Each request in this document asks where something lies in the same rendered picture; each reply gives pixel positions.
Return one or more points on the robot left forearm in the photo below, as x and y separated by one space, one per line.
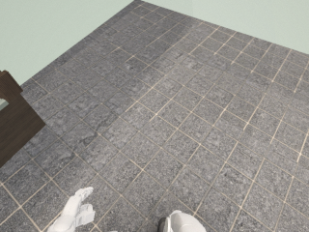
64 223

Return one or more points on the drawer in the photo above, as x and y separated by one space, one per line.
9 88

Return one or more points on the robot left hand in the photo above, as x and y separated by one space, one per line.
83 214

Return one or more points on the cabinet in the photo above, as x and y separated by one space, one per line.
19 122

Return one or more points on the robot right thigh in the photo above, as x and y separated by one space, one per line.
182 222

